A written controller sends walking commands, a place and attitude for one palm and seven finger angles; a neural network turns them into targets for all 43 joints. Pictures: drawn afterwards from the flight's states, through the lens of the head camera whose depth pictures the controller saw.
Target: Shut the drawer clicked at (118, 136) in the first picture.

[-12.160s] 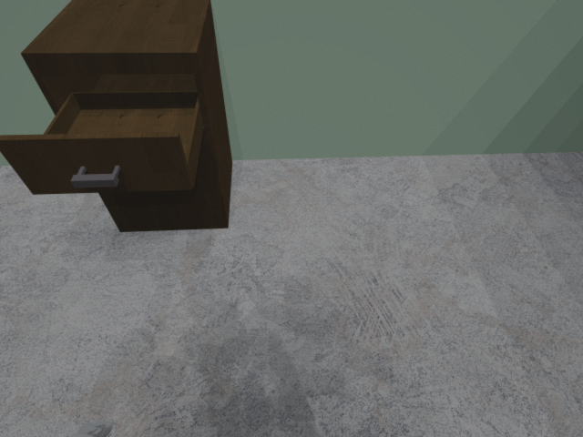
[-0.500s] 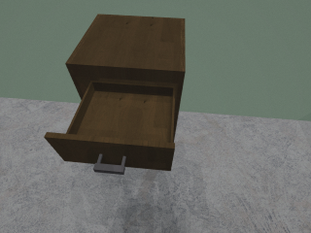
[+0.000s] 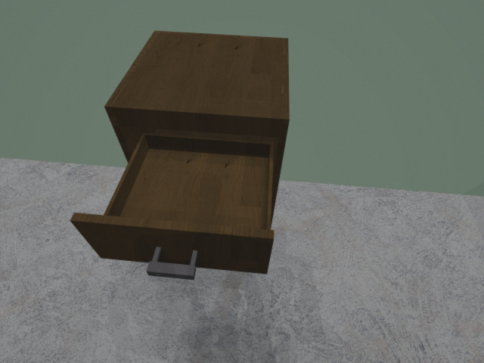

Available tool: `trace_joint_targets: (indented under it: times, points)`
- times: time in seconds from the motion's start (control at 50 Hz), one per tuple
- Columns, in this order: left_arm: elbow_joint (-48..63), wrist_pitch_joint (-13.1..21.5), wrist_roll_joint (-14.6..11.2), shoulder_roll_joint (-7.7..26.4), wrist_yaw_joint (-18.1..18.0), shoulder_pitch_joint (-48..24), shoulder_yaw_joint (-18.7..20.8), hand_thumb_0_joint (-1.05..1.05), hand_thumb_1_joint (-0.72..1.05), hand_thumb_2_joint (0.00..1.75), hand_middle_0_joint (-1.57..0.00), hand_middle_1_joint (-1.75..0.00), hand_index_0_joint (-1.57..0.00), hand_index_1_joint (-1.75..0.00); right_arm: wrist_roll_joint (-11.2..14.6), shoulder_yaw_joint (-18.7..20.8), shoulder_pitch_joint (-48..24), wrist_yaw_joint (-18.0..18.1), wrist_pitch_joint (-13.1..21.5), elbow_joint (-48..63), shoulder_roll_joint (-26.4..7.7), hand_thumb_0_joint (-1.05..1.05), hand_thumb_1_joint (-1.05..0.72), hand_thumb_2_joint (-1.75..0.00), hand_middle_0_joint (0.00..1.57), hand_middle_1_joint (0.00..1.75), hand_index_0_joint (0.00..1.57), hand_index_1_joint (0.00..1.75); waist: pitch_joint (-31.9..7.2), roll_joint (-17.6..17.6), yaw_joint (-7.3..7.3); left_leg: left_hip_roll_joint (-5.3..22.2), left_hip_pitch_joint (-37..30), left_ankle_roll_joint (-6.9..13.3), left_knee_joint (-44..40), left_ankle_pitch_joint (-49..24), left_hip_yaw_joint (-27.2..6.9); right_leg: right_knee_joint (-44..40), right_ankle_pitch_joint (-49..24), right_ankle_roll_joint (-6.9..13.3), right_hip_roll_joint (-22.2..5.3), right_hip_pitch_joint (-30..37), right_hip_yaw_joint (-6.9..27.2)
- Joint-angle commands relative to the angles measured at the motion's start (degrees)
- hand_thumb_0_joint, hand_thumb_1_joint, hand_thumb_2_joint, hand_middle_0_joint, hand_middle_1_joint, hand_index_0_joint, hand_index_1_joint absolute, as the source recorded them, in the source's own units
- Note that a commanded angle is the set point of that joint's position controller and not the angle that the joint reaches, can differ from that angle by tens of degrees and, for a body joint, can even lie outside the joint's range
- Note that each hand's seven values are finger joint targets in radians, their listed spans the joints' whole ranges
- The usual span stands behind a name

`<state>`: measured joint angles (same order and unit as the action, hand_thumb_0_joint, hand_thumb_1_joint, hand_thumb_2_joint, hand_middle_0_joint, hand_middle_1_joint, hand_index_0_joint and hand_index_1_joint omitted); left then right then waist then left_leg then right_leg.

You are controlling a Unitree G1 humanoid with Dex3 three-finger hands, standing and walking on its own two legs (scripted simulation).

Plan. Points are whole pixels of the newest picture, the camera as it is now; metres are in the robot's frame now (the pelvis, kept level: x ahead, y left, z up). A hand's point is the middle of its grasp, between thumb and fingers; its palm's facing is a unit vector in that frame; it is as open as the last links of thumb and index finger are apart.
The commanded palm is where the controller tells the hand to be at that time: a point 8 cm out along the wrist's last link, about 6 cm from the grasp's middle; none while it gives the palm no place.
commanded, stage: look again from close up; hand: left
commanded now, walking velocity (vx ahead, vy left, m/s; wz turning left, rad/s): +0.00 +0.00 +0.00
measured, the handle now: (174, 261) +0.34 +0.17 -0.14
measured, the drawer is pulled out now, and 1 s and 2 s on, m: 0.30 0.30 0.30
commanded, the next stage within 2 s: shuffle to correct the standing spot in 0.38 s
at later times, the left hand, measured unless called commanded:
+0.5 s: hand out of the picture -0.01 +0.16 -0.17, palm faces +0.01 -0.98 -0.20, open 7.4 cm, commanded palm none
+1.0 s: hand out of the picture +0.02 +0.14 -0.18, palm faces +0.03 -0.98 -0.21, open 7.3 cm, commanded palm none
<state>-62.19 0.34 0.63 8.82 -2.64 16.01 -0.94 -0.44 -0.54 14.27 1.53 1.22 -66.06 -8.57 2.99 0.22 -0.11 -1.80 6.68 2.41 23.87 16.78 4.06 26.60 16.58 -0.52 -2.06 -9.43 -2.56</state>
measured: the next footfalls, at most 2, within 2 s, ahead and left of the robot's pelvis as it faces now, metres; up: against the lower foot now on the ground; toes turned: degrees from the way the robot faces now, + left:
none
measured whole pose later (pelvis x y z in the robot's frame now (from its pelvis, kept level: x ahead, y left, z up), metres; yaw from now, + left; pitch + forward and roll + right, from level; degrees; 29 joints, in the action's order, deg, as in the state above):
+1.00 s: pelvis +0.03 -0.03 +0.00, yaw +0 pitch +1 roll +1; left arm -61.6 0.6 0.5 7.9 -3.3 17.5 -0.2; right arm 0.0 -0.2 15.9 2.6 0.4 -65.5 -7.0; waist 2.6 0.0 0.0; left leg 0.3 6.3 0.1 25.6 19.9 3.6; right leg 29.8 19.8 1.6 -0.1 -9.8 -3.1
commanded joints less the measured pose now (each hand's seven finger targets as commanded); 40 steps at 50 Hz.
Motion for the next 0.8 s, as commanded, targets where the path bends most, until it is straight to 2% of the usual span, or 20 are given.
trace_joint_targets:
  times: [0.0,0.08,0.12,0.18,0.24,0.28,0.42,0.46,0.5,0.56,0.58,0.62,0.68,0.72,0.76,0.78]
  points:
    - [1.0,0.9,0.1,5.5,-0.5,4.9,1.1,0.00,0.90,0.90,-0.20,-0.30,-0.20,-0.30,0.1,0.8,4.6,0.2,0.6,0.5,-5.6,0.00,-0.90,-0.90,0.20,0.30,0.20,0.30,0.0,-0.7,0.03,7.7,-1.4,0.4,-3.4,-19.1,-6.6,-3.1,-14.2,2.4,-5.2,-1.8,4.3]
    - [0.8,0.9,0.1,5.3,-0.5,5.1,1.1,0.00,0.90,0.90,-0.20,-0.30,-0.20,-0.30,0.1,0.8,5.1,0.2,0.6,0.3,-5.6,0.00,-0.90,-0.90,0.20,0.30,0.20,0.30,-0.2,0.2,-0.02,7.8,-1.7,0.4,-3.3,-19.6,-6.5,-3.1,-15.0,2.4,-5.2,-1.7,4.3]
    - [0.9,0.9,0.1,5.6,-0.5,4.9,1.0,0.00,0.90,0.90,-0.20,-0.30,-0.20,-0.30,0.2,0.8,5.0,0.2,0.6,0.3,-5.4,0.00,-0.90,-0.90,0.20,0.30,0.20,0.30,0.8,-0.6,-0.01,7.8,-1.1,0.4,-3.8,-19.6,-6.5,-3.3,-14.8,2.5,-5.0,-2.1,4.3]
    - [0.6,0.9,0.1,5.2,-0.5,5.4,1.0,0.00,0.90,0.90,-0.20,-0.30,-0.20,-0.30,0.2,0.7,5.1,0.2,0.5,0.1,-5.1,0.00,-0.90,-0.90,0.20,0.30,0.20,0.30,1.3,0.1,0.09,7.7,-0.8,0.4,-3.8,-17.3,-6.4,-3.8,-13.7,2.5,-5.2,-2.4,4.6]
    - [0.7,0.9,0.1,5.3,-0.5,5.6,1.0,0.00,0.90,0.90,-0.20,-0.30,-0.20,-0.30,0.2,0.7,5.3,0.2,0.6,0.0,-5.1,0.00,-0.90,-0.90,0.20,0.30,0.20,0.30,1.0,-0.8,0.18,7.7,-1.0,0.4,-3.9,-17.4,-6.3,-3.8,-13.7,2.5,-5.1,-2.3,4.6]
    - [0.6,1.0,0.1,5.1,-0.5,5.8,1.0,0.00,0.90,0.90,-0.20,-0.30,-0.20,-0.30,0.2,0.7,5.6,0.2,0.6,-0.2,-4.9,0.00,-0.90,-0.90,0.20,0.30,0.20,0.30,0.7,0.4,0.03,7.8,-1.1,0.4,-3.9,-16.9,-6.3,-3.9,-13.9,2.6,-5.2,-2.1,4.7]
    - [0.3,1.0,0.1,5.0,-0.4,6.0,0.9,0.00,0.90,0.90,-0.20,-0.30,-0.20,-0.30,0.3,0.6,6.0,0.2,0.6,-0.6,-4.3,0.00,-0.90,-0.90,0.20,0.30,0.20,0.30,1.1,-0.7,0.13,7.8,-0.7,0.4,-4.3,-16.0,-6.1,-4.1,-13.0,2.7,-4.9,-2.5,4.8]
    - [0.3,1.0,0.1,4.8,-0.5,6.4,1.0,0.00,0.90,0.90,-0.20,-0.30,-0.20,-0.30,0.3,0.6,6.0,0.2,0.6,-0.6,-4.3,0.00,-0.90,-0.90,0.20,0.30,0.20,0.30,1.1,-0.1,0.14,7.8,-0.8,0.4,-4.0,-15.7,-6.0,-4.2,-13.4,2.7,-5.1,-2.7,5.0]
    - [0.0,1.0,0.3,4.5,-0.3,6.6,1.0,0.00,0.90,0.90,-0.20,-0.30,-0.20,-0.30,0.1,0.6,6.9,0.2,0.5,-1.1,-4.2,0.00,-0.90,-0.90,0.20,0.30,0.20,0.30,1.0,-0.1,-0.02,7.7,-0.9,0.7,-4.3,-9.0,-5.9,-3.8,-7.5,2.9,-4.5,-3.2,4.6]
    - [0.6,0.7,0.7,4.5,0.1,6.1,1.1,0.00,0.90,0.90,-0.20,-0.30,-0.20,-0.30,0.0,1.0,7.1,-0.1,0.0,-0.9,-4.3,0.00,-0.90,-0.90,0.20,0.30,0.20,0.30,4.9,-1.1,-0.12,7.8,2.1,1.4,-5.9,3.8,-6.7,-4.0,4.8,3.3,-3.3,-7.3,4.5]
    - [0.7,0.7,0.8,4.6,0.2,6.1,1.2,0.00,0.90,0.90,-0.20,-0.30,-0.20,-0.30,-0.1,1.0,7.3,-0.1,-0.1,-0.8,-4.1,0.00,-0.90,-0.90,0.20,0.30,0.20,0.30,6.1,-0.7,-0.03,7.8,3.4,1.6,-6.0,5.7,-6.9,-4.0,6.5,3.5,-3.1,-8.1,4.6]
    - [0.9,0.8,0.8,4.8,0.4,6.6,1.3,0.00,0.90,0.90,-0.20,-0.30,-0.20,-0.30,-0.1,1.1,7.7,-0.2,0.0,-0.5,-3.8,0.00,-0.90,-0.90,0.20,0.30,0.20,0.30,6.1,-0.8,0.00,7.5,3.5,1.9,-5.3,5.2,-6.8,-3.8,6.6,4.1,-2.9,-8.4,5.2]
    - [0.8,1.4,0.6,4.8,0.5,7.9,1.5,0.00,0.90,0.90,-0.20,-0.30,-0.20,-0.30,0.0,0.9,8.4,0.0,0.7,-0.4,-3.2,0.00,-0.90,-0.90,0.20,0.30,0.20,0.30,4.4,0.3,0.22,6.9,2.9,1.9,-1.8,-1.6,-5.0,-2.6,0.3,4.8,-3.7,-6.3,5.8]
    - [0.7,1.5,0.4,4.8,0.5,8.0,1.6,0.00,0.90,0.90,-0.20,-0.30,-0.20,-0.30,0.0,0.9,8.6,0.2,1.0,-0.3,-3.1,0.00,-0.90,-0.90,0.20,0.30,0.20,0.30,3.5,1.0,0.10,6.8,2.3,1.7,-0.2,-7.7,-4.2,-1.0,-7.4,5.2,-3.7,-4.8,5.7]
    - [0.5,1.9,0.3,4.5,0.0,9.3,1.6,0.00,0.90,0.90,-0.20,-0.30,-0.20,-0.30,0.1,0.5,9.0,0.6,1.2,-0.8,-2.9,0.00,-0.90,-0.90,0.20,0.30,0.20,0.30,0.7,0.8,0.38,6.9,0.9,1.0,2.5,-19.7,-3.7,1.5,-25.2,5.0,-4.7,-1.1,5.4]
    - [0.1,2.0,0.2,4.7,-0.3,10.2,1.7,0.00,0.90,0.90,-0.20,-0.30,-0.20,-0.30,0.2,0.4,9.1,0.9,1.2,-0.8,-2.9,0.00,-0.90,-0.90,0.20,0.30,0.20,0.30,-1.3,1.0,0.49,6.7,0.4,0.5,3.6,-23.0,-3.3,2.2,-34.2,5.0,-5.6,1.2,5.6]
